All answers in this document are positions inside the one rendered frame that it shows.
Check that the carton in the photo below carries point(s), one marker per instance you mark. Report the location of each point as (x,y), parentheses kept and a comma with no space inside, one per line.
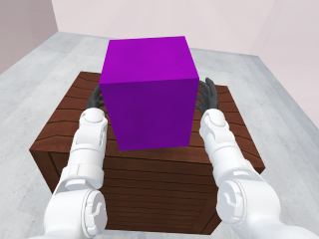
(149,87)

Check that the left robot upper arm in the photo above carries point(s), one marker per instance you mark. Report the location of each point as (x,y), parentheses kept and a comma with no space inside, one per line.
(77,214)

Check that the robot right hand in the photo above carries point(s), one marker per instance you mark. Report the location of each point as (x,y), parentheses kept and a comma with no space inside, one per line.
(209,101)

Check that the robot right forearm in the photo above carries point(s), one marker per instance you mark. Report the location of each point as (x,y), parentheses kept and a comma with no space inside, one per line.
(223,151)

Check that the pedestal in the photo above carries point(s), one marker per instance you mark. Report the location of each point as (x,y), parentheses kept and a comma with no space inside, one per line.
(162,190)

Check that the right robot upper arm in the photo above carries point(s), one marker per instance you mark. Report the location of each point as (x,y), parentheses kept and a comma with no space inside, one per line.
(252,210)

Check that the robot left hand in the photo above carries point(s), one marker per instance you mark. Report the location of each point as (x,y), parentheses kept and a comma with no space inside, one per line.
(94,100)

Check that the robot left forearm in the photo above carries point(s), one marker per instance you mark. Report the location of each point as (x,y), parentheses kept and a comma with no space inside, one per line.
(85,165)

